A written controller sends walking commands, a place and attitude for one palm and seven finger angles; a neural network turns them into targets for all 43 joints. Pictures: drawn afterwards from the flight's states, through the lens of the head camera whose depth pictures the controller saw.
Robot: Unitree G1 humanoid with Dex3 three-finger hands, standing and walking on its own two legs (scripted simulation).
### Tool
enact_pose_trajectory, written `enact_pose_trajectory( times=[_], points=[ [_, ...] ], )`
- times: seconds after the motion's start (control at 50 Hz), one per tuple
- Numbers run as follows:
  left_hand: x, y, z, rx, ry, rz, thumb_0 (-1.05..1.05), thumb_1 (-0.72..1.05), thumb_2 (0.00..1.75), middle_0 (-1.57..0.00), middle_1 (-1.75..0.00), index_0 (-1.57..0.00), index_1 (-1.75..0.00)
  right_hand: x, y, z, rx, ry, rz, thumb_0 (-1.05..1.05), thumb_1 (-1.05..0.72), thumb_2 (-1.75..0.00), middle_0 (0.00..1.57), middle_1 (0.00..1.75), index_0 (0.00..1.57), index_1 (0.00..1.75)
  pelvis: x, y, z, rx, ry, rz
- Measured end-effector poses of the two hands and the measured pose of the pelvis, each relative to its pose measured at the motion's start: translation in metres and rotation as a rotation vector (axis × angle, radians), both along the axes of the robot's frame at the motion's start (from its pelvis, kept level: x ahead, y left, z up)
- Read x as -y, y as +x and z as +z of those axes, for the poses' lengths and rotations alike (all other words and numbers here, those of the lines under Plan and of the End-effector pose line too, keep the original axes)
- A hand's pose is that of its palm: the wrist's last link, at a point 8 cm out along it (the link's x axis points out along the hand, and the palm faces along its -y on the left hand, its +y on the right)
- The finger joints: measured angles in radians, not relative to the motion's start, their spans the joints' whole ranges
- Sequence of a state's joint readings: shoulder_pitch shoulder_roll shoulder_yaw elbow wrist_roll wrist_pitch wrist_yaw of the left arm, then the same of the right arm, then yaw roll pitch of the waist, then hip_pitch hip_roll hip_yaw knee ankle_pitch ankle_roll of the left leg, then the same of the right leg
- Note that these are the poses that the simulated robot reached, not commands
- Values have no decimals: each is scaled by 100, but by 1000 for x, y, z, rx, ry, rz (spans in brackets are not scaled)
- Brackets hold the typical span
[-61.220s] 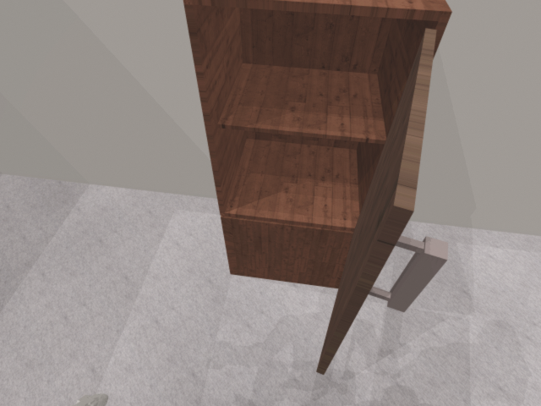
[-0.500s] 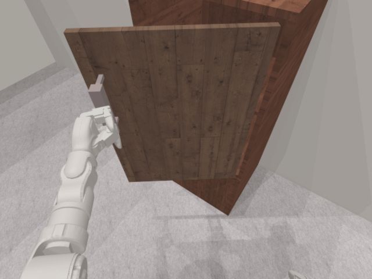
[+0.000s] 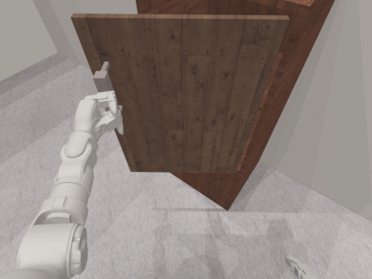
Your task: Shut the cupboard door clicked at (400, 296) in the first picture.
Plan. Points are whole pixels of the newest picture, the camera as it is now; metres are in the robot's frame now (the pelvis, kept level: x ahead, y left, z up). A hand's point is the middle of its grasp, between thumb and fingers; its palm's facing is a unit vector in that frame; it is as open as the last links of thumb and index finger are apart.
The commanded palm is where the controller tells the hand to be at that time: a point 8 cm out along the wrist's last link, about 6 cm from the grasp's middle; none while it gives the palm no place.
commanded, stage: push the door shut along its arc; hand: left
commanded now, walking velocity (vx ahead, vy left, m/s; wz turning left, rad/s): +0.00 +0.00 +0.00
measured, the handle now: (111, 95) +0.51 +0.19 +0.11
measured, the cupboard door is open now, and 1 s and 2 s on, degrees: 35 18 7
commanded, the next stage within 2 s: pull the fist back off the door in 1.62 s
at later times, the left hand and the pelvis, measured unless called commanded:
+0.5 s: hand (129, 98) +0.49 +0.14 +0.11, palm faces -0.16 -0.99 +0.01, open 3.1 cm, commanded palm +0.49 +0.19 +0.11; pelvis +0.00 +0.01 -0.01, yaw -1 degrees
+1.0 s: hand (148, 82) +0.55 +0.10 +0.11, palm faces -0.28 -0.96 -0.01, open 3.1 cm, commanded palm +0.56 +0.15 +0.11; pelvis +0.00 +0.01 -0.03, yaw -2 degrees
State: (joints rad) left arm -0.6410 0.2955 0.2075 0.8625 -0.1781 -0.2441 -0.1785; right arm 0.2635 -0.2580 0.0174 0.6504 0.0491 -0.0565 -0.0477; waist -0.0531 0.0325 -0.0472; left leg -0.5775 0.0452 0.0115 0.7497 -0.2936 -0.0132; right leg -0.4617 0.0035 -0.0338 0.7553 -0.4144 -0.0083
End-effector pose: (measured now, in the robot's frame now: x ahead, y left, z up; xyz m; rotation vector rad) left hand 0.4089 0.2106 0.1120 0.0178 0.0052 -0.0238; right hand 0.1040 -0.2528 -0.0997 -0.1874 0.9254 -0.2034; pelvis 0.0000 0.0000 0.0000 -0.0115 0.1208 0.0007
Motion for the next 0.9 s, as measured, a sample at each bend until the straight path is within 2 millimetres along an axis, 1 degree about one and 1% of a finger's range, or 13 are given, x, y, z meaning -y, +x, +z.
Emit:
enact_pose_trajectory(
  times=[0.08,0.2,0.32,0.4,0.52,0.68,0.76,0.9],
  points=[
    [-2,15,0,-8,-1,-22,1,90,92,-130,-150,-130,-150,3,-17,-5,-52,-12,-16,1,-90,-90,20,30,20,30,-1,-2,-3,-21,-3,2],
    [1,36,1,-8,-19,-58,1,90,91,-130,-150,-130,-150,9,-52,-13,-145,-26,-63,1,-90,-90,20,30,20,30,-4,-2,-6,-55,-6,-6],
    [2,53,0,-8,-25,-89,1,90,90,-130,-150,-131,-150,10,-86,-15,-230,-35,-117,1,-90,-90,20,30,20,30,-7,0,-9,-82,-8,-18],
    [6,63,0,-8,-15,-116,1,90,90,-130,-150,-130,-150,10,-101,-16,-271,-38,-142,1,-90,-90,20,30,20,30,-9,1,-11,-98,-12,-20],
    [13,76,0,-19,-21,-142,1,90,90,-130,-150,-130,-150,6,-111,-17,-300,-38,-156,1,-90,-90,20,30,20,30,-11,1,-13,-121,-17,-19],
    [32,96,2,-32,-23,-193,1,90,90,-130,-150,-130,-150,3,-112,-20,-298,-33,-159,1,-90,-90,20,30,20,30,-12,1,-17,-152,-21,-21],
    [35,107,2,-39,-11,-193,1,90,90,-130,-150,-130,-150,2,-115,-22,-300,-34,-162,1,-90,-90,20,30,20,30,-12,0,-21,-172,-23,-21],
    [43,126,4,-46,-11,-233,1,90,90,-130,-150,-130,-150,4,-128,-25,-350,-40,-177,1,-90,-90,21,30,20,30,-10,0,-25,-205,-25,-23]
  ],
)
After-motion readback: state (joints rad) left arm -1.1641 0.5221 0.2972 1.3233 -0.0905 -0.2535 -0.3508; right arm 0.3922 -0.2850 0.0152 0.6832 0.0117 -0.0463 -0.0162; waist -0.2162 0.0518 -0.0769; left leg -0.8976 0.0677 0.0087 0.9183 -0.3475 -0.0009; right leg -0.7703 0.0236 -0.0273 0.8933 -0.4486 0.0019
